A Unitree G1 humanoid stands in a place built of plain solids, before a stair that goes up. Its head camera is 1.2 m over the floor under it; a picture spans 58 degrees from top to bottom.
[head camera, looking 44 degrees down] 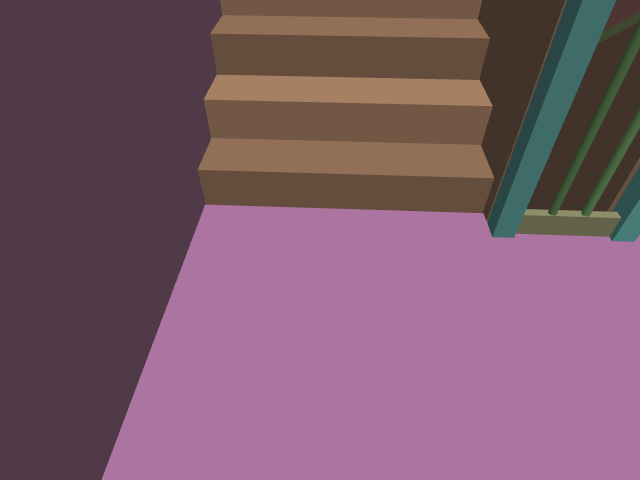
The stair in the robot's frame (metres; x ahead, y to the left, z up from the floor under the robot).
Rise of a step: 0.18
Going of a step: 0.25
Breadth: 1.20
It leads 3 degrees to the right of straight ahead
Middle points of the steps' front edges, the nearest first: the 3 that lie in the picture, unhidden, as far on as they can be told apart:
1.44 -0.10 0.18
1.69 -0.11 0.36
1.94 -0.12 0.54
